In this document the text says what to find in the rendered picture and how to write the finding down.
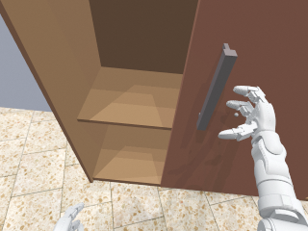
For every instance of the right robot hand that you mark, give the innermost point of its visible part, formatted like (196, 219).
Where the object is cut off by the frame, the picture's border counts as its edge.
(263, 114)

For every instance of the left robot hand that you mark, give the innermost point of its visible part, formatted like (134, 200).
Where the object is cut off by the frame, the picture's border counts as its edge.
(65, 223)

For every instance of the robot right forearm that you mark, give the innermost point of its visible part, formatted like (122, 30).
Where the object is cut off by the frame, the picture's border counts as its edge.
(275, 187)

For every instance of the wardrobe door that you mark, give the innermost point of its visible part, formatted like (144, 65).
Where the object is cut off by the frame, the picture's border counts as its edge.
(270, 38)

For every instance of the handle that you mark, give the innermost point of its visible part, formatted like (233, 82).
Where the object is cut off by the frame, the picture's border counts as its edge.
(225, 65)

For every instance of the robot right upper arm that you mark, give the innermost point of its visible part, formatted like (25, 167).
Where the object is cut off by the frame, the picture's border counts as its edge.
(273, 224)

